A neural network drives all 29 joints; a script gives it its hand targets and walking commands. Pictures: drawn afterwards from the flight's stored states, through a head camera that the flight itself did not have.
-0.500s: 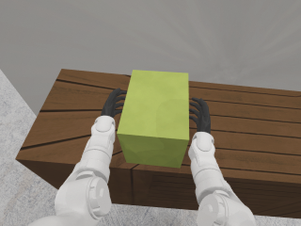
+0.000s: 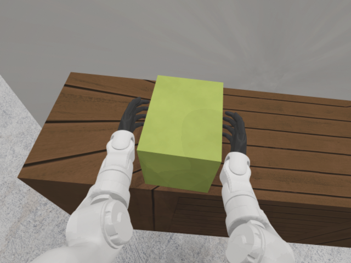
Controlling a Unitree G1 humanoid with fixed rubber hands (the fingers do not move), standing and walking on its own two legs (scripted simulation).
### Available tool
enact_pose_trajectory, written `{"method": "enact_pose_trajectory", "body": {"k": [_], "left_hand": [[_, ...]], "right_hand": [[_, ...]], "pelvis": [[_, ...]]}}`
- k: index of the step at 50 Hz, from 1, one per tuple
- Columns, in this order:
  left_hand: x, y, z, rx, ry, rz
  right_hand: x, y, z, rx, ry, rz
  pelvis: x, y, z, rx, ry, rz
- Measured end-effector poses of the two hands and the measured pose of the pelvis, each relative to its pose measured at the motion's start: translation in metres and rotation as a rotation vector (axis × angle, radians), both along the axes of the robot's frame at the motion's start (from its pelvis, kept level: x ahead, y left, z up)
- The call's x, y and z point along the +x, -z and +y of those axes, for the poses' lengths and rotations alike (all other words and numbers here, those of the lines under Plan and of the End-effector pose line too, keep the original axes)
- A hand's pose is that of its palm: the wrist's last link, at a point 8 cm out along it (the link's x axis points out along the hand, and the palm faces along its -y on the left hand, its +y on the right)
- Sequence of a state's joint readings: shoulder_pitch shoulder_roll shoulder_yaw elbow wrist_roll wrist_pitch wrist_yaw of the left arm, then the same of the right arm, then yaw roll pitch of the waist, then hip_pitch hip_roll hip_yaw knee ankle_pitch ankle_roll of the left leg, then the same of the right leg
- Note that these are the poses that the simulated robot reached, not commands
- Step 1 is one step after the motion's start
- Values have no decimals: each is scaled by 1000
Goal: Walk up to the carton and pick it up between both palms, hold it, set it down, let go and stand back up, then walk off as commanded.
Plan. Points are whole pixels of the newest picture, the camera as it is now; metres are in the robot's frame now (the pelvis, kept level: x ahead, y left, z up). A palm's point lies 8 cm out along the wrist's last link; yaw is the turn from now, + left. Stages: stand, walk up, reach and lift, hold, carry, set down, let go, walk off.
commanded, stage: set down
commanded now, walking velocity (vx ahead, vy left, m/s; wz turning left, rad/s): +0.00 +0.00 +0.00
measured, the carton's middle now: (183, 134) +0.43 +0.00 -0.02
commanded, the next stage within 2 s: none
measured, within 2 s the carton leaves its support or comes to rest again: neither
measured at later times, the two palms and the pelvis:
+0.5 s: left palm (129, 129) +0.40 +0.14 +0.03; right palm (237, 150) +0.36 -0.13 +0.02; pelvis +0.00 +0.00 +0.00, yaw +1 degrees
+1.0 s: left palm (129, 129) +0.41 +0.14 +0.03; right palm (236, 151) +0.36 -0.12 +0.02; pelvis -0.01 +0.00 +0.00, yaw +0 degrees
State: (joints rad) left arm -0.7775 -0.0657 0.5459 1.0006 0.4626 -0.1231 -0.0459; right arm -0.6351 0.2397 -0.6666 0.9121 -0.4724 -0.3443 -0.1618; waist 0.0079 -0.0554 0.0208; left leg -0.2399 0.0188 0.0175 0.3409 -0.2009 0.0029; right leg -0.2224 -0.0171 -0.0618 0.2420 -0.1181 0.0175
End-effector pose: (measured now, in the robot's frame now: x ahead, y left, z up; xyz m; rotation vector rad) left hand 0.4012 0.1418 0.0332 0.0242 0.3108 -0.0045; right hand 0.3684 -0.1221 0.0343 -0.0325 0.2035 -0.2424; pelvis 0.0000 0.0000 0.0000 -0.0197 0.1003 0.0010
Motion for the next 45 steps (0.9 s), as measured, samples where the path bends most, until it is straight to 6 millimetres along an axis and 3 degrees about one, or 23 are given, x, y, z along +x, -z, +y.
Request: {"method": "enact_pose_trajectory", "body": {"k": [10,45], "left_hand": [[1,1,-4,3,8,-24],[4,7,-4,-18,6,-45]], "right_hand": [[-4,9,-3,-4,6,6],[-4,11,-3,-20,3,-23]], "pelvis": [[2,0,-1,-1,-5,3],[-6,2,0,2,2,24]]}}
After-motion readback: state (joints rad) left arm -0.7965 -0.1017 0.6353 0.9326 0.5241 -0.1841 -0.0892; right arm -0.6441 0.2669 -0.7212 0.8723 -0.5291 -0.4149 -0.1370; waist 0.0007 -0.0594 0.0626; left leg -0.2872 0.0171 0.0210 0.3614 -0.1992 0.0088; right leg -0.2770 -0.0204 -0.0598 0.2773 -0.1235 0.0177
